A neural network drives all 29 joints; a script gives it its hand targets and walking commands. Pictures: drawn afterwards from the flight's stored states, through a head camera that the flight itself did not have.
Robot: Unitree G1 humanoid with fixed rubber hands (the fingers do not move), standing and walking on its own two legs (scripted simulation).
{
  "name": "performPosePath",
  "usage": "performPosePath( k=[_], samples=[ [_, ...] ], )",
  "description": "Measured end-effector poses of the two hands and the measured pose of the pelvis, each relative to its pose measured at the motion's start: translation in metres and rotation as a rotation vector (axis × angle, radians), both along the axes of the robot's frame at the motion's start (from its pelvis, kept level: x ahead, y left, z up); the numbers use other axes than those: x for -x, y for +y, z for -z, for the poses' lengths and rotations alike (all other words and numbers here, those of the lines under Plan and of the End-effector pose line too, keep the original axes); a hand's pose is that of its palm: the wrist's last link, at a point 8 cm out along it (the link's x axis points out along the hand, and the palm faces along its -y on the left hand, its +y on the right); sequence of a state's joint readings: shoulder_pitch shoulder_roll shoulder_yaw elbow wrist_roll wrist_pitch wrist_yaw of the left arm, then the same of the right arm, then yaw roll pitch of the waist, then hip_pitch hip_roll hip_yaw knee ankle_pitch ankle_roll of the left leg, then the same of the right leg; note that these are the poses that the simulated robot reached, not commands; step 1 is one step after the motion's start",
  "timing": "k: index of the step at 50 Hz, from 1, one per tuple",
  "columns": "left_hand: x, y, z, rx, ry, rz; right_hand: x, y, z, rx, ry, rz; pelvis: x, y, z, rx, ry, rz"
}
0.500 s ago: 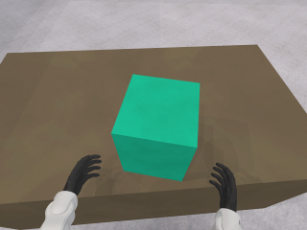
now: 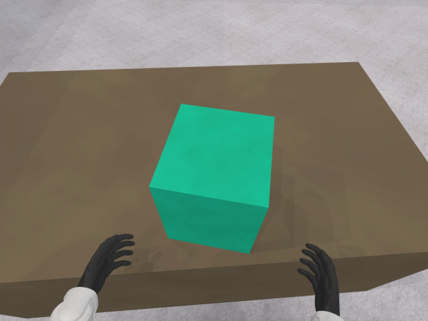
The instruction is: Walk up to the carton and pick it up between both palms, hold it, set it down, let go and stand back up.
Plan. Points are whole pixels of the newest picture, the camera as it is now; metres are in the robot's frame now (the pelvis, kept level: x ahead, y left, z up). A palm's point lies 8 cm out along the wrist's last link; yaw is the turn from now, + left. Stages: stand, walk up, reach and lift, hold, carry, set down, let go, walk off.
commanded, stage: set down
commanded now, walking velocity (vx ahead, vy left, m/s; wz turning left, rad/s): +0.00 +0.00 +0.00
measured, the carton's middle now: (216, 182) +0.42 +0.00 -0.04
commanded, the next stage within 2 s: let go in 1.56 s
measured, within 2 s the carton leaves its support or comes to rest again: neither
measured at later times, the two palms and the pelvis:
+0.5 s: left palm (98, 287) +0.22 +0.23 -0.05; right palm (337, 298) +0.18 -0.20 -0.04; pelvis +0.01 -0.01 +0.01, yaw +0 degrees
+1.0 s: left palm (107, 294) +0.20 +0.21 -0.06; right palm (346, 297) +0.18 -0.22 -0.05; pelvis +0.03 -0.02 +0.01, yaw +0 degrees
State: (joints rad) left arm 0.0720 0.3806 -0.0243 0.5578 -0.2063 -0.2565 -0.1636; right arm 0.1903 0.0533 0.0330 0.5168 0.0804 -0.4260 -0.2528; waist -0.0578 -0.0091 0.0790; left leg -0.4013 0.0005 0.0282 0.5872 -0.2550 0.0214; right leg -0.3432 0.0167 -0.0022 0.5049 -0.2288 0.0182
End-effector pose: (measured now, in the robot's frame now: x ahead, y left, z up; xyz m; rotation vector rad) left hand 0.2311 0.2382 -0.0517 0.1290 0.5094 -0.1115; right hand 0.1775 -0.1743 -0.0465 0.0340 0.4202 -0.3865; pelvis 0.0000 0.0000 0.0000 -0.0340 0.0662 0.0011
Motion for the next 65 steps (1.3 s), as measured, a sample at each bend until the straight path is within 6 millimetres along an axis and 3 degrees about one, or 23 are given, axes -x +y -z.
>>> performPosePath(
  k=[9, 22, 46, 65],
  samples=[
    [0.013, -0.001, 0.003, -0.005, 0.035, -0.014, 0.006, -0.006, 0.003, -0.001, 0.023, -0.045, -0.002, -0.004, -0.001, -0.006, -0.01, 0.0],
    [0.014, -0.005, 0.001, -0.013, 0.078, -0.044, 0.0, -0.018, -0.003, 0.003, 0.007, -0.093, -0.011, -0.011, -0.004, -0.014, -0.044, -0.001],
    [0.025, -0.02, 0.01, -0.013, 0.195, -0.108, -0.003, -0.039, 0.003, 0.009, 0.105, -0.172, -0.031, -0.02, -0.01, -0.025, -0.054, 0.0],
    [0.036, -0.03, 0.018, -0.035, 0.269, -0.146, 0.009, -0.048, 0.013, 0.008, 0.204, -0.222, -0.031, -0.02, -0.012, -0.024, -0.069, -0.001]
  ],
)
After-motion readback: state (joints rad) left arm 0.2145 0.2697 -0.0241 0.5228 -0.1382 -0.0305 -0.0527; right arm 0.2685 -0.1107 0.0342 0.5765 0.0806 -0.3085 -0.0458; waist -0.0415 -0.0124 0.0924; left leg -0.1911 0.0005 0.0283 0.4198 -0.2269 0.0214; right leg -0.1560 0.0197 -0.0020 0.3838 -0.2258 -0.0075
